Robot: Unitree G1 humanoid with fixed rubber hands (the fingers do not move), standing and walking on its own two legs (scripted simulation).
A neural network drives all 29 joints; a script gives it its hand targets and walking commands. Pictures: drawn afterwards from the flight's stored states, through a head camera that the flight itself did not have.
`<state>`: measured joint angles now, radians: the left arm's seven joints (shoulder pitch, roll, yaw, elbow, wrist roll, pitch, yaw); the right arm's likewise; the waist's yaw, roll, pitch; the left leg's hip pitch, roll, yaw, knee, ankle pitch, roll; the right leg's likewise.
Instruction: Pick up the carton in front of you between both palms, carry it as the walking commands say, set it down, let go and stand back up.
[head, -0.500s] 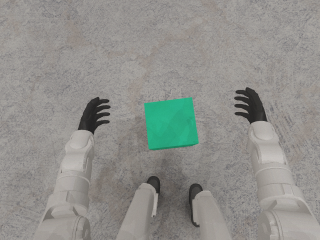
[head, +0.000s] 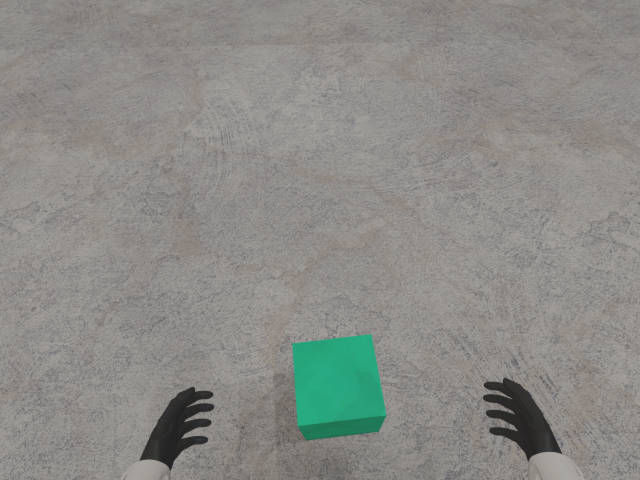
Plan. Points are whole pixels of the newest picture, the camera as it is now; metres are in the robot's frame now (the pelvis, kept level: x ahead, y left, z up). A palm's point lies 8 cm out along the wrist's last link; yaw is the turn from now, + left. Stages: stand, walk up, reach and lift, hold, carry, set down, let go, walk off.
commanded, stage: let go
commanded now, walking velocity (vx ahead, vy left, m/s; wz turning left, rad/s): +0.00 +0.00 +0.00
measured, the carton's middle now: (337, 389) +0.39 +0.03 -0.65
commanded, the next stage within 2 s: stand in 0.54 s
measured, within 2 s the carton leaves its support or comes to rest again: neither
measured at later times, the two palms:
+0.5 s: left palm (158, 454) +0.16 +0.24 -0.06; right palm out of the picture +0.16 -0.23 -0.07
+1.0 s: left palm (117, 474) +0.14 +0.30 -0.10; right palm out of the picture +0.13 -0.28 -0.08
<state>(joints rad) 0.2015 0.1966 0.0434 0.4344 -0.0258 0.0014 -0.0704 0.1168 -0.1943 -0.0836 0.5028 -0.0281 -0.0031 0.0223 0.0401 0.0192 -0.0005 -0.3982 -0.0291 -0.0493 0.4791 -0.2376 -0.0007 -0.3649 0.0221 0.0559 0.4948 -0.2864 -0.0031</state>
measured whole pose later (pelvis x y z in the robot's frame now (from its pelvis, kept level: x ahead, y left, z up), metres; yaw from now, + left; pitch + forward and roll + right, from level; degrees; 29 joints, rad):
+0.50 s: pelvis +0.00 +0.00 +0.00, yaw +0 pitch -5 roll +0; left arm 0.21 0.22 0.04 0.38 0.03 0.21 -0.04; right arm 0.23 -0.22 -0.03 0.44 0.00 0.11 0.04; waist 0.00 0.00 0.10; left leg -0.11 -0.03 -0.05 0.48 -0.27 0.00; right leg -0.07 0.02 0.04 0.47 -0.32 -0.01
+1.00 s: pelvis +0.01 +0.02 +0.00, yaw -1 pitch -1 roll +0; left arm 0.18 0.35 0.03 0.77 0.04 0.01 0.02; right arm 0.17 -0.33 -0.04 0.79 -0.04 0.00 -0.02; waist 0.00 -0.03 0.01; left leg -0.19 -0.03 -0.02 0.49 -0.29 0.02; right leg -0.14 0.01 0.06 0.45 -0.31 0.01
